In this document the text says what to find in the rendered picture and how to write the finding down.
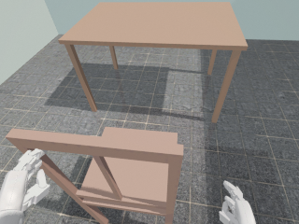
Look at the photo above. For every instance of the table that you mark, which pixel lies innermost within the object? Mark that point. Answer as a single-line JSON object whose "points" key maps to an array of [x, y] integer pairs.
{"points": [[170, 25]]}

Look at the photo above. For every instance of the robot right hand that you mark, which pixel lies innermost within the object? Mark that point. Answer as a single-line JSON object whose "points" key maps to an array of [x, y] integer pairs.
{"points": [[241, 210]]}

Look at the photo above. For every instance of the chair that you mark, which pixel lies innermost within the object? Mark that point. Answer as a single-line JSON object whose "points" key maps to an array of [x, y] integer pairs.
{"points": [[131, 170]]}

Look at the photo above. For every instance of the left robot forearm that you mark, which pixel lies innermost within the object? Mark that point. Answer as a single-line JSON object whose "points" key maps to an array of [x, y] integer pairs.
{"points": [[11, 216]]}

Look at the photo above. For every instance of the robot left hand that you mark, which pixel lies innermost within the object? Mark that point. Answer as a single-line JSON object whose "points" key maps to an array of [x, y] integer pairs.
{"points": [[13, 190]]}

